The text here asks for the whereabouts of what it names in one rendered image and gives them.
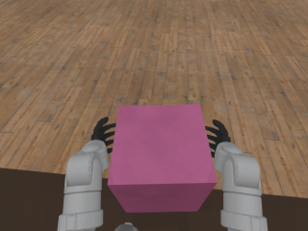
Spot left robot forearm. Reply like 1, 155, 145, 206
57, 140, 109, 231

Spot robot right hand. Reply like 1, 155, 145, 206
205, 119, 231, 158

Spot robot left hand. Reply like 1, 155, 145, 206
91, 116, 116, 154

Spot carton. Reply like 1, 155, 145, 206
107, 104, 218, 213

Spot right robot forearm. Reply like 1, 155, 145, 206
214, 141, 269, 231

